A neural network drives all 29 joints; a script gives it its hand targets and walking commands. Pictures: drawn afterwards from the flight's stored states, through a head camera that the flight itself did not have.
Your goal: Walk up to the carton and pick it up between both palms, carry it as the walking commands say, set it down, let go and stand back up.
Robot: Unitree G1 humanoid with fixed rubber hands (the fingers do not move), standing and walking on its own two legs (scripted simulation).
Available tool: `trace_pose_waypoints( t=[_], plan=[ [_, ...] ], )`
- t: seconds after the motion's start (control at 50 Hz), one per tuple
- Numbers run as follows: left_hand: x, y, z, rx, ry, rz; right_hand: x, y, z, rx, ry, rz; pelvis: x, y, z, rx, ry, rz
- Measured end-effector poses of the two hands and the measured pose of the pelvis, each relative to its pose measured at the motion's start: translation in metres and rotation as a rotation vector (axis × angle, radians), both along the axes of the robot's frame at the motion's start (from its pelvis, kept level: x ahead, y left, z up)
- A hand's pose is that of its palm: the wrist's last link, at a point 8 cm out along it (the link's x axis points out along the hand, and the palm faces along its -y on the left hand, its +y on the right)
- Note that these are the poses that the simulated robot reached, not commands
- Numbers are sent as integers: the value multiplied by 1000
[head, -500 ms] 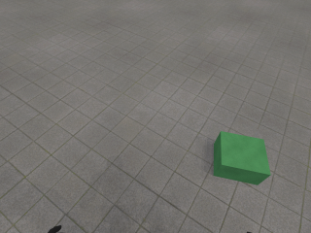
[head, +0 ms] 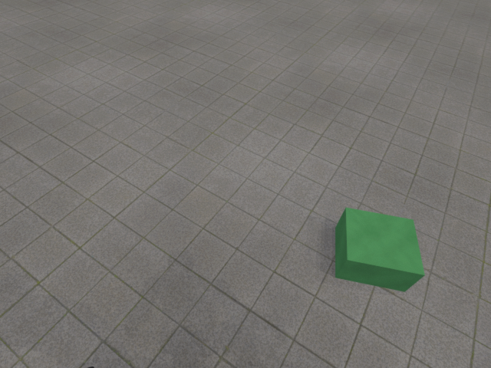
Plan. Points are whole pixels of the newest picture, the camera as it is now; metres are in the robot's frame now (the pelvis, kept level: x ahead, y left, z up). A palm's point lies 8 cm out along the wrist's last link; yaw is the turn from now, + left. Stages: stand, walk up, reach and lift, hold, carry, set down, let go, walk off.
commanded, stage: stand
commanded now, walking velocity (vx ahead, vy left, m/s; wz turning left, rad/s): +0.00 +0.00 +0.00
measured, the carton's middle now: (374, 248) +0.71 -0.59 -0.69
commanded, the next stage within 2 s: walk up in 0.44 s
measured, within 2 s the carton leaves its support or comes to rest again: neither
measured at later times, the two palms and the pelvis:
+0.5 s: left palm out of the picture +0.09 +0.28 -0.12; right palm out of the picture +0.07 -0.29 -0.12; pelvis +0.00 -0.01 +0.00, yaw +0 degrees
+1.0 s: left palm (145, 356) +0.17 +0.18 -0.14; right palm out of the picture -0.02 -0.33 -0.16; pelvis +0.02 -0.06 -0.02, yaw -13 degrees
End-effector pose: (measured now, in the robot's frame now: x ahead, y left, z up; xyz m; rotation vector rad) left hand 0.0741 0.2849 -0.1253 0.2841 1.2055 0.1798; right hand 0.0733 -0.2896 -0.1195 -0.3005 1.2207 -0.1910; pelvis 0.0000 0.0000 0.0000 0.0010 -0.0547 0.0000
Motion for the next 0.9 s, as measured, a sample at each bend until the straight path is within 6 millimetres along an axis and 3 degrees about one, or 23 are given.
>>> trace_pose_waypoints(
  t=[0.24,0.64,0.72,0.82,0.9],
  plan=[
    [0,-3,-1,5,15,-15,-6,0,-3,12,20,-7,0,-3,0,-2,9,-5],
    [16,-10,2,2,-6,-14,2,-7,-1,1,9,-10,6,-8,1,-1,11,-1],
    [19,-15,-4,-11,10,-21,3,-13,-9,-15,-14,-55,4,-9,-7,4,14,-39],
    [22,-33,-17,-27,45,-75,-9,-13,-29,-1,-16,-119,-1,-11,-21,4,20,-91],
    [42,-56,-23,-79,53,-119,-41,-17,-38,9,4,-191,5,-25,-26,17,12,-169]
  ],
)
